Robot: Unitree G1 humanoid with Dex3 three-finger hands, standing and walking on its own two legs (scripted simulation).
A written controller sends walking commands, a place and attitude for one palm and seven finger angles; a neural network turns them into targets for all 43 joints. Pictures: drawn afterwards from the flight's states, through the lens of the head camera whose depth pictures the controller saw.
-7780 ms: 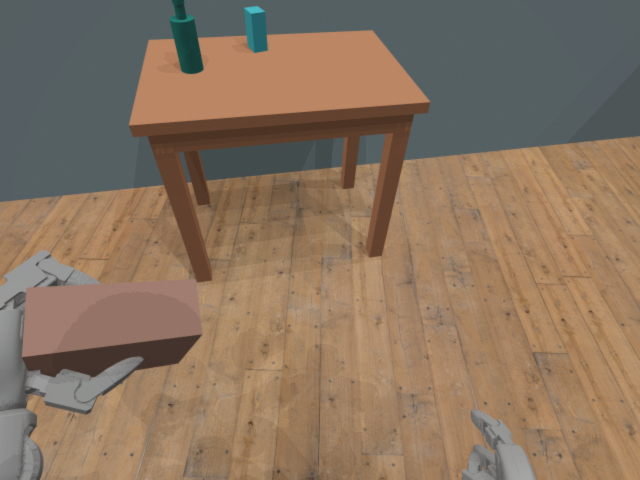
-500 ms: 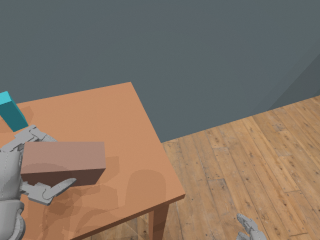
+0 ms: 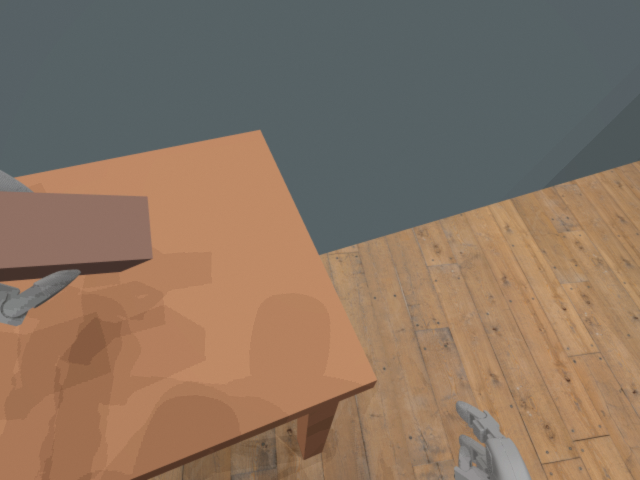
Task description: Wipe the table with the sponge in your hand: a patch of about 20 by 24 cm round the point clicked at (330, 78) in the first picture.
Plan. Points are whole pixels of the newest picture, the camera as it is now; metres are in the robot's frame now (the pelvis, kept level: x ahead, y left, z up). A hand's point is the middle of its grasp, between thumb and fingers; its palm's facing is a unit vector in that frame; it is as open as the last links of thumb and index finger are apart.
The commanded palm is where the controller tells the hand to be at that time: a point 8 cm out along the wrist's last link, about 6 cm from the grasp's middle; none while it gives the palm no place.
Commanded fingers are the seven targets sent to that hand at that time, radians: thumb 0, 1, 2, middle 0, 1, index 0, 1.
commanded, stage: come to a stop and stand still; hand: left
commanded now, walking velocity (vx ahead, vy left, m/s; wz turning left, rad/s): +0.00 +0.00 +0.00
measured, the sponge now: (81, 239) +0.28 +0.25 +0.18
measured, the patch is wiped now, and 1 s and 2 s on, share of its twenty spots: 0.00 0.00 0.00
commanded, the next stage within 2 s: look again from close up in 1.20 s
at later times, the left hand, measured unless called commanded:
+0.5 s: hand (18, 297) +0.23 +0.29 +0.17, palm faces +0.30 -0.79 -0.53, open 9.6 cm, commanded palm +0.16 +0.32 +0.18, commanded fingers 0.00 0.10 1.30 -1.20 -1.60 -1.20 -1.60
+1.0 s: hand (1, 366) +0.18 +0.28 +0.16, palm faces +0.35 -0.83 -0.42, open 9.6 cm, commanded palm +0.11 +0.30 +0.18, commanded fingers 0.00 0.10 1.30 -1.20 -1.60 -1.20 -1.60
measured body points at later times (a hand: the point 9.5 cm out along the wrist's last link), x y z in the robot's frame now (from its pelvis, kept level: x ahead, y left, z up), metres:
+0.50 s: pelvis +0.02 +0.03 +0.00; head +0.09 +0.05 +0.44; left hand +0.21 +0.33 +0.20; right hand +0.22 -0.20 -0.08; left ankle -0.01 +0.07 -0.74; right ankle +0.01 -0.10 -0.74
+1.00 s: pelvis -0.03 +0.01 +0.00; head +0.01 +0.03 +0.45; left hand +0.15 +0.32 +0.18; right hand +0.15 -0.22 -0.08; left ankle -0.01 +0.07 -0.74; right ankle +0.01 -0.10 -0.74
